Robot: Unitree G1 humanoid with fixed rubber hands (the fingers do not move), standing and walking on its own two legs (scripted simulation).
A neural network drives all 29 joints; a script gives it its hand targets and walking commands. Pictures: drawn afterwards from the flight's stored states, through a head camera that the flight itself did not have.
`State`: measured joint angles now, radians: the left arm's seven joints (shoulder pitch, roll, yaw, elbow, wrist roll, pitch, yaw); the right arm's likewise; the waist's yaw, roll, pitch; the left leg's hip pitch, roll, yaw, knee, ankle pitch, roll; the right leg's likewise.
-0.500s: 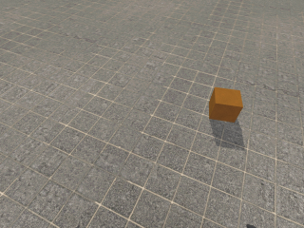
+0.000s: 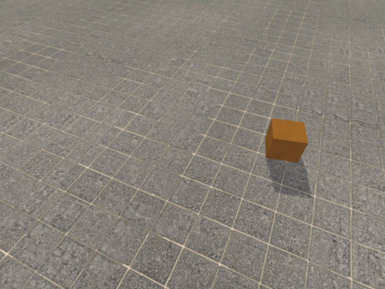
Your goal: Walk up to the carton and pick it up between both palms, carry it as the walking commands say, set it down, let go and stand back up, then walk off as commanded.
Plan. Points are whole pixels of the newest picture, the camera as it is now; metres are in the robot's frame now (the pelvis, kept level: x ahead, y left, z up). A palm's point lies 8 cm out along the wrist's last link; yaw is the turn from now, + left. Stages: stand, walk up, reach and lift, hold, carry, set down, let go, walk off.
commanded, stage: stand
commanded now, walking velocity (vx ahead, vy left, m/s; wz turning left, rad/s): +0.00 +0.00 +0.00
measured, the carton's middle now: (284, 140) +1.15 -0.65 -0.68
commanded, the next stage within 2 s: walk up in 0.18 s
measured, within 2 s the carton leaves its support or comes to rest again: neither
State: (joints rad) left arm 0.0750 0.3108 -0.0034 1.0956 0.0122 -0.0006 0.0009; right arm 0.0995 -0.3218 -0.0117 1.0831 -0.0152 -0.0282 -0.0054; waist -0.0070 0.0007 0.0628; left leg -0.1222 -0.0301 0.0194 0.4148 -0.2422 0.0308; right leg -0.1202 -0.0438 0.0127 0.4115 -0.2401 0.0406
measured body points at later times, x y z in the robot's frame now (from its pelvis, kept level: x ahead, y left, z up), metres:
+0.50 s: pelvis +0.00 -0.03 +0.00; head +0.01 -0.03 +0.45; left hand +0.08 +0.26 -0.14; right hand +0.05 -0.32 -0.13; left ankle -0.01 +0.10 -0.74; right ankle -0.02 -0.15 -0.70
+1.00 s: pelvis +0.16 -0.15 -0.01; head +0.19 -0.15 +0.44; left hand +0.17 +0.06 -0.17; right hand +0.23 -0.41 -0.14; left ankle +0.27 -0.08 -0.73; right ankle +0.04 -0.25 -0.74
